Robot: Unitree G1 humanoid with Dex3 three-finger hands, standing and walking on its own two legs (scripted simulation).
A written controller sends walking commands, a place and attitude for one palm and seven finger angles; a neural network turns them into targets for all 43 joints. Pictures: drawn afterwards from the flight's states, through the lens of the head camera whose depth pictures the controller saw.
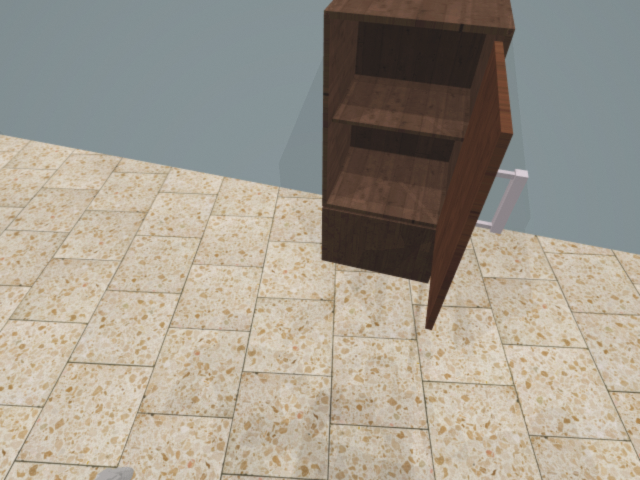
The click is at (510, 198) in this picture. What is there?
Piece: cupboard door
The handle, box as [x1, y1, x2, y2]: [475, 169, 528, 233]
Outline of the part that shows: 515,169 512,172 498,169 496,176 509,178 510,181 492,220 490,222 477,220 475,226 489,228 492,232 500,233 528,177 527,171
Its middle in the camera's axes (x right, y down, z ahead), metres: +0.34 -0.07 +0.75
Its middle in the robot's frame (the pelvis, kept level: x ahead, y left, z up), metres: +0.62 -0.31 -0.01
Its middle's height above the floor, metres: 0.76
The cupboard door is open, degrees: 90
